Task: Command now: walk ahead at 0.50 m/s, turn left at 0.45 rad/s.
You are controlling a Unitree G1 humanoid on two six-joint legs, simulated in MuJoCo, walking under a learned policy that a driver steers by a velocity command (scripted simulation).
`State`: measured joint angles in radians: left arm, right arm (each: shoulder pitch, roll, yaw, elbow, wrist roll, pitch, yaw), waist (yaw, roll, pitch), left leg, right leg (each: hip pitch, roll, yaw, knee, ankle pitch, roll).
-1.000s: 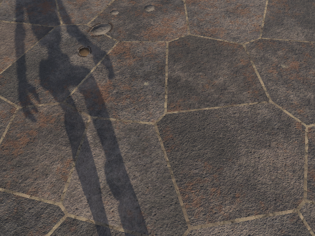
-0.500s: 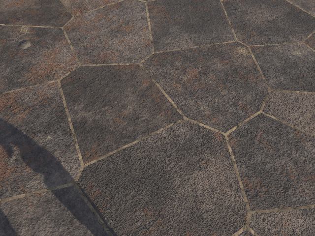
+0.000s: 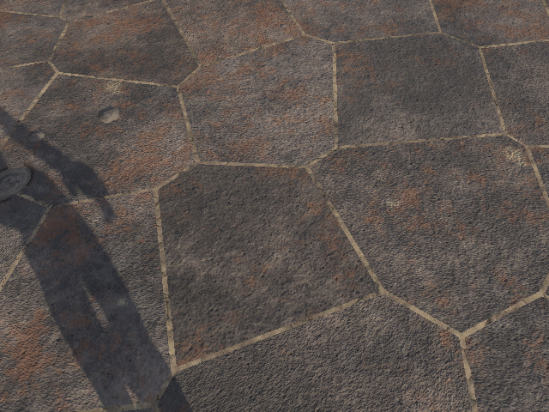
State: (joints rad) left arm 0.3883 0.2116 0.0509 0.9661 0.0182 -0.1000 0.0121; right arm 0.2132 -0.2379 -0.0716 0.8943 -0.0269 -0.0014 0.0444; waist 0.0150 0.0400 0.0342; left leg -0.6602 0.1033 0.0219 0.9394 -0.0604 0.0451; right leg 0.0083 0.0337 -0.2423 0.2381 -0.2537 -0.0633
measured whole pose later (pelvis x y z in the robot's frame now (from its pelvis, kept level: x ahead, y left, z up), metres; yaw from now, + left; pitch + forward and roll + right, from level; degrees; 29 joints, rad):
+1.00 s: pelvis +0.55 +0.10 +0.00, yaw +25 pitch +0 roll -1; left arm 0.34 0.24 0.04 0.88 0.01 -0.08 -0.02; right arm 0.24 -0.27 -0.04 0.83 -0.04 -0.04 0.03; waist 0.01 0.05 0.03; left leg -0.54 0.04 -0.04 1.05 -0.25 0.05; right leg -0.15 0.07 -0.06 0.31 -0.17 -0.08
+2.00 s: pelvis +1.03 +0.32 +0.00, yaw +25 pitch +0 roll +1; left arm 0.22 0.23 0.04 0.92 0.02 -0.07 -0.01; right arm 0.30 -0.24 -0.04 0.97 -0.02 -0.06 0.00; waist -0.02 0.02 0.06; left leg -0.38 0.01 0.00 1.12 -0.35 0.06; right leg -0.26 0.04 -0.10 0.42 -0.16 -0.09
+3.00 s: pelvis +1.14 +0.40 +0.00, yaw +24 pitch -2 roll +1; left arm 0.34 0.13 -0.02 1.17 0.01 -0.01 0.05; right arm 0.27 -0.14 0.00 1.17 0.00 0.00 -0.04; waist -0.01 -0.01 0.03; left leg -0.21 -0.05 0.06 0.38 -0.14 0.06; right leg -0.01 0.01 -0.06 0.37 -0.32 -0.03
